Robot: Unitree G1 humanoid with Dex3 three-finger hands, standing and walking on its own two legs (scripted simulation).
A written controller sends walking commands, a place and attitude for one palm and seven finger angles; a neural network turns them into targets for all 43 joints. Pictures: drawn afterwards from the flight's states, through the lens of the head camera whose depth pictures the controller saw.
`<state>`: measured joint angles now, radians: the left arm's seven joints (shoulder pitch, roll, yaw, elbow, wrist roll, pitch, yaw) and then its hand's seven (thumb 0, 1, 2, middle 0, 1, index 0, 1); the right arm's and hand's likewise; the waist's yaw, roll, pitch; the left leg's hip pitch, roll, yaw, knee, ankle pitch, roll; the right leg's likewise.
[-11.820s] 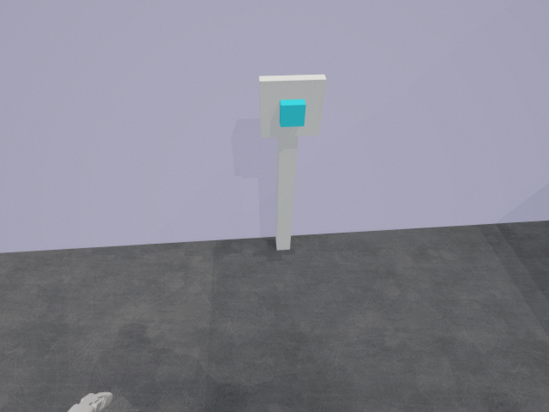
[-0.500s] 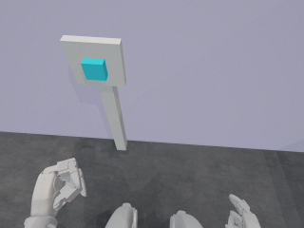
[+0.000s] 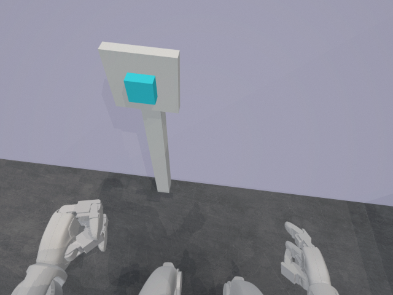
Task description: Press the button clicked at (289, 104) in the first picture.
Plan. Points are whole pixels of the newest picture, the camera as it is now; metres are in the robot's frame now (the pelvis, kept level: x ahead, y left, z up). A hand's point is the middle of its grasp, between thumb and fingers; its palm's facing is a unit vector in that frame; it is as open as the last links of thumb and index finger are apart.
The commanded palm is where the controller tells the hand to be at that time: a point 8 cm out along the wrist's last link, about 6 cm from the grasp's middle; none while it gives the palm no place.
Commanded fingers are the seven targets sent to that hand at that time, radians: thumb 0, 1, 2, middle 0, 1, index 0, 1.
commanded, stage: raise the hand and make a fist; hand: left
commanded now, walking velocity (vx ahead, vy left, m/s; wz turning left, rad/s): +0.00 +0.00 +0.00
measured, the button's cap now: (141, 88) +0.57 +0.19 +0.05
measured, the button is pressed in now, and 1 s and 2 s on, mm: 0 0 0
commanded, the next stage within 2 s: aim a knuckle at the button in 0.52 s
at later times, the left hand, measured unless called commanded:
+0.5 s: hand (96, 227) +0.22 +0.20 +0.05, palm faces -0.03 -1.00 -0.06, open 3.1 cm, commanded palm +0.20 +0.25 +0.05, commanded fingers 0.00 0.90 0.90 -1.30 -1.50 -1.30 -1.50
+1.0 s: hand (120, 191) +0.30 +0.18 +0.04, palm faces -0.08 -1.00 -0.05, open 3.1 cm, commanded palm +0.28 +0.24 +0.04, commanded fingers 0.00 0.90 0.90 -1.30 -1.50 -1.30 -1.50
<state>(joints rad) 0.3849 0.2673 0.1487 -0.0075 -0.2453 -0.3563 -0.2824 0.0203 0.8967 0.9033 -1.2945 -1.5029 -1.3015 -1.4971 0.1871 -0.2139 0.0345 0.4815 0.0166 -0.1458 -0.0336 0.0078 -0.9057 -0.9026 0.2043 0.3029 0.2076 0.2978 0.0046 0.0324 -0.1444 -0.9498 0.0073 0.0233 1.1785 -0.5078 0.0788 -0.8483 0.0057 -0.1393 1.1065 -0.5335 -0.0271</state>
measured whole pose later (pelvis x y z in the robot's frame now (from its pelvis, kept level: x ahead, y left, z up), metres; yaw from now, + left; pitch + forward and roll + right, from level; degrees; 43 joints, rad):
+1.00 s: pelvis +0.00 -0.03 -0.01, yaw +0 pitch +17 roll -3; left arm 0.05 0.32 0.24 0.25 -0.29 -0.32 -0.34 0.02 0.89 0.90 -1.30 -1.50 -1.30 -1.50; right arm 0.23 -0.25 0.04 0.56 0.03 -0.16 -0.05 0.01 -0.91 -0.90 0.20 0.30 0.21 0.30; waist -0.04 0.04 -0.15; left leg -0.99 0.03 0.01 1.20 -0.51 0.04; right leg -0.90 0.03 -0.15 1.14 -0.54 -0.07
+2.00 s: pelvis +0.00 -0.01 -0.02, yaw -3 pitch +25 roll -3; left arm -0.71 0.44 0.37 1.01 -0.13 -0.46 -0.24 0.02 0.90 0.90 -1.29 -1.50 -1.30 -1.50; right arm 0.34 -0.27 0.02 0.63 -0.01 0.05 0.02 0.00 -0.91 -0.90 0.20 0.30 0.20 0.30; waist -0.15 0.04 -0.14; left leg -1.17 0.04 0.06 1.25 -0.52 0.06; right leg -1.11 0.04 -0.10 1.20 -0.54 -0.05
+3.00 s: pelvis +0.00 -0.01 -0.02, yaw -3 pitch +25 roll -4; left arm -0.77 0.46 0.38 1.09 -0.12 -0.46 -0.24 0.02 0.90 0.90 -1.30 -1.50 -1.30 -1.50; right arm 0.31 -0.26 0.04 0.63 -0.01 0.08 0.01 0.00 -0.91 -0.90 0.20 0.30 0.21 0.30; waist -0.16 0.04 -0.14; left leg -1.17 0.04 0.04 1.25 -0.52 0.07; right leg -1.09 0.04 -0.11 1.18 -0.54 -0.04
